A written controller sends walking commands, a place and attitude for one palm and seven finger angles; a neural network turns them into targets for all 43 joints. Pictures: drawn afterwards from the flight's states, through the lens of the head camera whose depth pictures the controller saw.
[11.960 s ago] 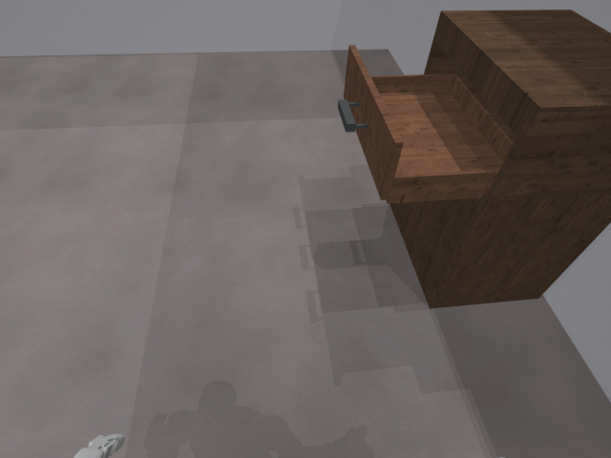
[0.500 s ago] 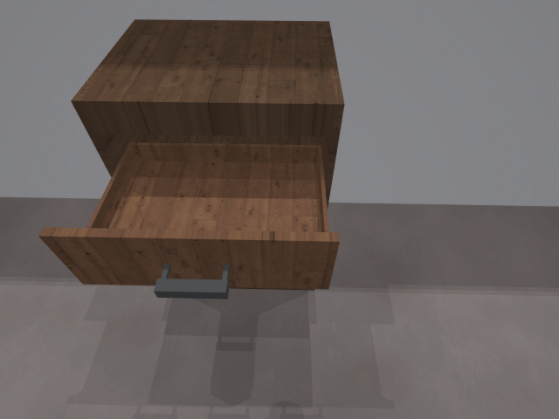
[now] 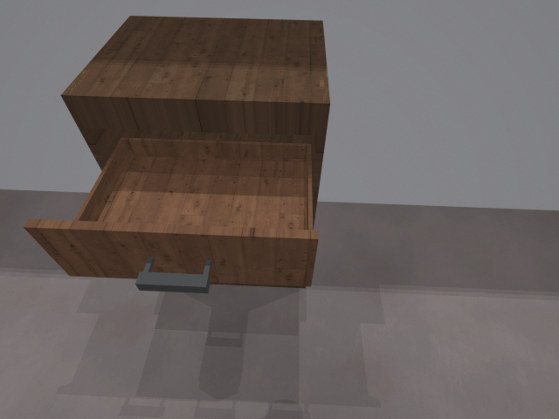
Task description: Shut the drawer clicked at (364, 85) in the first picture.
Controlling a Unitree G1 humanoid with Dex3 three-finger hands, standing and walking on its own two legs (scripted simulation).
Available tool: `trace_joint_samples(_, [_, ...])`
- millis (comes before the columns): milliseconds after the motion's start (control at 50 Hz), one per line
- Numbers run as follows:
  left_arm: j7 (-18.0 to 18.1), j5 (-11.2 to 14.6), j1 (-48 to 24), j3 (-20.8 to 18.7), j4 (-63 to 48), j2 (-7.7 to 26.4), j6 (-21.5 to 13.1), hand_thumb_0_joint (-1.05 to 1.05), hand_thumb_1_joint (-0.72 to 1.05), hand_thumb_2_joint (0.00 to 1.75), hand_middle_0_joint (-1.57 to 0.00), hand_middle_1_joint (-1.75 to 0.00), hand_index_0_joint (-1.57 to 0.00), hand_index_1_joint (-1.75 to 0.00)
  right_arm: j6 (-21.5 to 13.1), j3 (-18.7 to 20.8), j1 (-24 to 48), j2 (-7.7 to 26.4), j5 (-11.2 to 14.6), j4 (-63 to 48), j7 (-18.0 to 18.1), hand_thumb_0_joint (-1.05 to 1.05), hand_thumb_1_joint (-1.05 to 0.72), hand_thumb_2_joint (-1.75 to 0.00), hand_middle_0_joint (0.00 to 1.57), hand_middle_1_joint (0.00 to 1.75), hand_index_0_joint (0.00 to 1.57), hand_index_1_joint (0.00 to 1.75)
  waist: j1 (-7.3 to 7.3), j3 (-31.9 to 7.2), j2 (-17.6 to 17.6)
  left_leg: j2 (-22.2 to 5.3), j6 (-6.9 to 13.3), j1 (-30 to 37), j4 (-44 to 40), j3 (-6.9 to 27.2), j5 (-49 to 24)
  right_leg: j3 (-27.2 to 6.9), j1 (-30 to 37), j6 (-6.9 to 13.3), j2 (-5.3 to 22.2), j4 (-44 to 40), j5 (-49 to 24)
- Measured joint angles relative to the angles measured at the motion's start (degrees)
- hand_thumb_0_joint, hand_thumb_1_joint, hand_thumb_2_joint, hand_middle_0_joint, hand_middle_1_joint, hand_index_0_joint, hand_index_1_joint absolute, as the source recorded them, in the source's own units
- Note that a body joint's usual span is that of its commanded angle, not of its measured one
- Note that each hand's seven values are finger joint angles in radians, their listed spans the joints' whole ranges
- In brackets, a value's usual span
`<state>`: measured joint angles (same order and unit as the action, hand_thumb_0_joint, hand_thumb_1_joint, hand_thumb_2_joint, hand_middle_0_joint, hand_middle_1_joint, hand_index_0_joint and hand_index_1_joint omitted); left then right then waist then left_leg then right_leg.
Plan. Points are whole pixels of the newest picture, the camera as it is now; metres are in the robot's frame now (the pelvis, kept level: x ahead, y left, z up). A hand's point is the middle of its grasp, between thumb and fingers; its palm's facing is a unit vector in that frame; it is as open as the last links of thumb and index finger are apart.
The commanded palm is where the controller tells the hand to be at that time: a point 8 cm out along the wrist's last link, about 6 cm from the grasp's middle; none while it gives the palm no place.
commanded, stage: come to a stop and stand still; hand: left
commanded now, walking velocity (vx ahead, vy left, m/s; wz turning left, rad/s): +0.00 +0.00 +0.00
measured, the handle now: (176, 272) +0.39 +0.23 -0.11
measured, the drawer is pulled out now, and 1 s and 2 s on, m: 0.29 0.29 0.29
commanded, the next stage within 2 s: look again from close up in 0.28 s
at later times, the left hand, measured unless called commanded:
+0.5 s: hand out of the picture -0.01 +0.17 -0.18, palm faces +0.01 -0.98 -0.19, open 7.4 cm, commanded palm none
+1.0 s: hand out of the picture -0.02 +0.17 -0.18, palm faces +0.01 -0.99 -0.17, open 7.4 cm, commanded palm none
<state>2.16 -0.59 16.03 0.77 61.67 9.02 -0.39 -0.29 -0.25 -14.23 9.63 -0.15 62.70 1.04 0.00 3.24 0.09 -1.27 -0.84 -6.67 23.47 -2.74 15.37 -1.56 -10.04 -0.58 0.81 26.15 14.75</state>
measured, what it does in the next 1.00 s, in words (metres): stands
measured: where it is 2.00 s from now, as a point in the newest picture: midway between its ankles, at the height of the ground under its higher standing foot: outside the picture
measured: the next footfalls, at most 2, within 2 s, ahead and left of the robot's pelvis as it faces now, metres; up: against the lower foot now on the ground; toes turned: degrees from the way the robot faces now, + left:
right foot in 1.80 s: +0.12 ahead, -0.08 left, +0.00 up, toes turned -4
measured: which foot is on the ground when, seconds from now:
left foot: down 0.00-1.00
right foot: down 0.00-1.00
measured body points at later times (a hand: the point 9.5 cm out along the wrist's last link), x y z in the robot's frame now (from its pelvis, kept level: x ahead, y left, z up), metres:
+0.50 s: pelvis -0.01 +0.00 +0.00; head +0.01 +0.00 +0.45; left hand -0.01 +0.22 -0.16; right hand -0.02 -0.21 -0.16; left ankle -0.03 +0.13 -0.74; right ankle -0.01 -0.13 -0.74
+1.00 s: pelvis -0.01 +0.01 +0.00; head +0.01 +0.02 +0.45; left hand -0.02 +0.22 -0.16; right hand -0.02 -0.20 -0.16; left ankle -0.03 +0.13 -0.74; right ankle -0.01 -0.13 -0.74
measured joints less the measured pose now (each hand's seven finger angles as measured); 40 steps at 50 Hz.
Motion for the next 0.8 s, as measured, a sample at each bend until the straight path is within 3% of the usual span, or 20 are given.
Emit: trace_joint_samples(800, [0.1,0.0,1.2,-0.2,0.3,-0.5,-0.1,0.01,0.91,0.9,-0.2,-0.3,-0.2,-0.3,-0.8,-0.4,-2.5,-2.9,0.2,1.8,0.2,0.01,-0.91,-0.9,0.2,0.3,0.2,0.3,-0.09,0.2,-1.4,0.2,0.5,-1.0,0.1,-0.5,-0.6,-0.5,-0.7,-0.5,0.2,-0.7,-1.2])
